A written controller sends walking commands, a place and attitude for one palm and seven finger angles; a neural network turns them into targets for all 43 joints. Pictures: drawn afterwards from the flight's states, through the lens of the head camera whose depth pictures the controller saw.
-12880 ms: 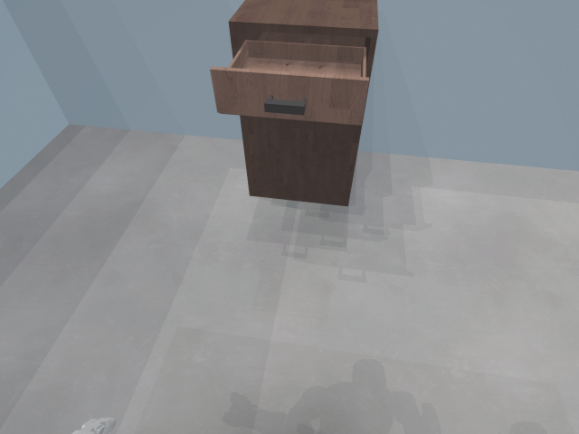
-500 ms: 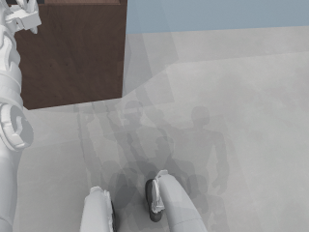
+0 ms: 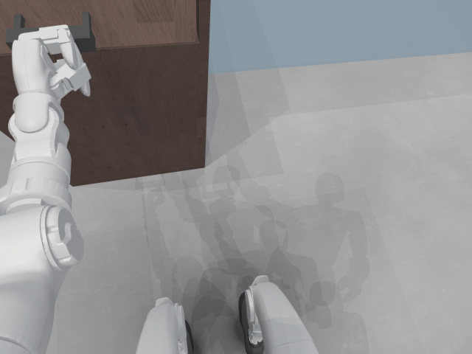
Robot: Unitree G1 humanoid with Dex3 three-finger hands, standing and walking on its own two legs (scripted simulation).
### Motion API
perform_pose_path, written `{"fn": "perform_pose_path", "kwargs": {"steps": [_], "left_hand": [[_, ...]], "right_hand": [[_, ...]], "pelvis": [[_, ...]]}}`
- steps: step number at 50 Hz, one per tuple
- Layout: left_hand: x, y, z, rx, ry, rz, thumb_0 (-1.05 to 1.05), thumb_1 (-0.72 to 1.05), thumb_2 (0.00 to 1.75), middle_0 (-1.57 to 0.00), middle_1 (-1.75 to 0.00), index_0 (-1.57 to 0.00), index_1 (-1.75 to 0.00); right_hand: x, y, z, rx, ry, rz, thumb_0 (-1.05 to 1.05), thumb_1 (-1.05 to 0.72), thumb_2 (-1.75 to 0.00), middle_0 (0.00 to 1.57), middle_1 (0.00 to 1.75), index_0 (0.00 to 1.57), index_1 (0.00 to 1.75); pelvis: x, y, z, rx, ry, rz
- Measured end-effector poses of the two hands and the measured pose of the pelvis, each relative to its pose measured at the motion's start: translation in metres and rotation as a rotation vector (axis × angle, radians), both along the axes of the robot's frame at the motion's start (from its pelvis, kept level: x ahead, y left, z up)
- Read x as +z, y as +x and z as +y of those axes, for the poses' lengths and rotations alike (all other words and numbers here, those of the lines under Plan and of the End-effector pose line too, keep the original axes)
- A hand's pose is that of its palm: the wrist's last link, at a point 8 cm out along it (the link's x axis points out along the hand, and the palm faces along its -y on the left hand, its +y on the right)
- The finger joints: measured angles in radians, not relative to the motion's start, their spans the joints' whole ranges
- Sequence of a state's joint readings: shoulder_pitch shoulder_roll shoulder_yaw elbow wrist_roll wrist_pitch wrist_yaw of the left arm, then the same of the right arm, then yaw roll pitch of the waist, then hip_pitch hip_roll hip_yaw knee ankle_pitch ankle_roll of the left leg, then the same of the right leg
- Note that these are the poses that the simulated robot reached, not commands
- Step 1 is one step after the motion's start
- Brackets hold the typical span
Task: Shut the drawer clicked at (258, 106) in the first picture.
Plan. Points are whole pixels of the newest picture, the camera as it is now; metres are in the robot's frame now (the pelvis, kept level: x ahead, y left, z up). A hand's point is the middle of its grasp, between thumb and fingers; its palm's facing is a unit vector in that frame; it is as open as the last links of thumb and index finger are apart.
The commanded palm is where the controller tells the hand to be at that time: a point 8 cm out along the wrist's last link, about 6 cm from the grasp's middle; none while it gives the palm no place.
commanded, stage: draw the hand back to the body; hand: left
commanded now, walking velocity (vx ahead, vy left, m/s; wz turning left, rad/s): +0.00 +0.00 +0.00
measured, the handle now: (53, 29) +0.64 +0.22 +0.06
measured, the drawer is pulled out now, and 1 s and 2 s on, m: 0.00 0.00 0.00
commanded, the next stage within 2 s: step back with the hand held close in 1.42 s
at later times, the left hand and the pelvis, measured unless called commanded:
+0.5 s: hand (22, 119) +0.42 +0.19 +0.14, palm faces +0.05 -1.00 -0.05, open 3.3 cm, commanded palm +0.38 +0.24 +0.15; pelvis +0.05 +0.00 +0.07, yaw +2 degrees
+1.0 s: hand out of the picture +0.27 +0.23 +0.22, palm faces +0.35 -0.89 -0.30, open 3.2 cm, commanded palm +0.22 +0.27 +0.24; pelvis +0.04 -0.01 +0.10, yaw +2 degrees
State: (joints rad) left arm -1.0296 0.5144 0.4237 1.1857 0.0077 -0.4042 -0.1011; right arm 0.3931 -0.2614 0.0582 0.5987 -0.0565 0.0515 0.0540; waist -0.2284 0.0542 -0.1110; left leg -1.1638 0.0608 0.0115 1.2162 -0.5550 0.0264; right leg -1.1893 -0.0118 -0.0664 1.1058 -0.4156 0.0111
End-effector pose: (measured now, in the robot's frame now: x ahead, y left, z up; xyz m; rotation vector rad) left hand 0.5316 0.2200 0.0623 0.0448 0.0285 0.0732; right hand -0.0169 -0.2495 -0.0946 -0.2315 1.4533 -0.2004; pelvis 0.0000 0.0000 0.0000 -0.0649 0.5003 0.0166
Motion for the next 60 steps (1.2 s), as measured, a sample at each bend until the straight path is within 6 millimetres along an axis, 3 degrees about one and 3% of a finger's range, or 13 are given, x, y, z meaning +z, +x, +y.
{"fn": "perform_pose_path", "kwargs": {"steps": [7, 12, 18, 24, 30, 43, 52, 60], "left_hand": [[0.007, -0.009, 0.007, 0.007, -0.007, -0.039, 0.03, 0.85, 0.89, -1.4, -1.6, -1.4, -1.6], [0.03, -0.048, 0.017, -0.011, 0.028, -0.043, 0.02, 0.88, 0.89, -1.4, -1.6, -1.39, -1.6], [0.056, -0.096, 0.027, 0.01, -0.011, -0.029, 0.02, 0.89, 0.9, -1.4, -1.6, -1.4, -1.6], [0.078, -0.132, 0.025, -0.016, 0.003, -0.071, 0.02, 0.9, 0.9, -1.4, -1.6, -1.4, -1.6], [0.098, -0.171, 0.024, -0.009, 0.075, -0.048, 0.01, 0.9, 0.9, -1.4, -1.6, -1.4, -1.6], [0.151, -0.26, 0.049, 0.237, 0.24, -0.025, 0.01, 0.9, 0.9, -1.4, -1.6, -1.4, -1.6], [0.179, -0.31, 0.053, 0.292, 0.293, -0.073, 0.01, 0.9, 0.9, -1.4, -1.6, -1.4, -1.6], [0.216, -0.352, 0.056, 0.336, 0.396, -0.157, 0.01, 0.89, 0.9, -1.41, -1.6, -1.4, -1.59]], "right_hand": [[0.007, 0.031, -0.005, -0.009, -0.002, -0.035, 0.0, -0.91, -0.9, 0.2, 0.3, 0.2, 0.3], [0.024, 0.064, -0.002, -0.023, 0.039, -0.111, 0.0, -0.91, -0.9, 0.2, 0.3, 0.2, 0.3], [0.046, 0.118, -0.001, 0.038, 0.049, -0.256, 0.0, -0.91, -0.9, 0.2, 0.3, 0.2, 0.3], [0.065, 0.17, -0.003, 0.1, 0.036, -0.432, 0.0, -0.91, -0.9, 0.2, 0.3, 0.2, 0.3], [0.082, 0.202, 0.005, 0.121, 0.056, -0.573, 0.0, -0.91, -0.9, 0.2, 0.3, 0.2, 0.3], [0.117, 0.238, 0.031, 0.207, 0.077, -0.719, 0.01, -0.91, -0.9, 0.2, 0.3, 0.2, 0.3], [0.126, 0.242, 0.036, 0.248, 0.085, -0.76, 0.01, -0.91, -0.9, 0.2, 0.3, 0.2, 0.3], [0.126, 0.24, 0.035, 0.259, 0.091, -0.782, 0.01, -0.91, -0.9, 0.2, 0.3, 0.2, 0.3]], "pelvis": [[0.01, 0.017, -0.001, -0.01, 0.007, -0.016], [0.033, 0.034, 0.0, -0.023, 0.016, -0.068], [0.055, 0.047, -0.001, 0.002, 0.019, -0.16], [0.064, 0.047, -0.001, 0.019, 0.025, -0.237], [0.073, 0.043, -0.002, 0.012, 0.043, -0.319], [0.098, 0.036, -0.006, 0.024, 0.065, -0.492], [0.106, 0.038, -0.008, 0.026, 0.066, -0.553], [0.107, 0.04, -0.008, 0.026, 0.063, -0.576]]}}
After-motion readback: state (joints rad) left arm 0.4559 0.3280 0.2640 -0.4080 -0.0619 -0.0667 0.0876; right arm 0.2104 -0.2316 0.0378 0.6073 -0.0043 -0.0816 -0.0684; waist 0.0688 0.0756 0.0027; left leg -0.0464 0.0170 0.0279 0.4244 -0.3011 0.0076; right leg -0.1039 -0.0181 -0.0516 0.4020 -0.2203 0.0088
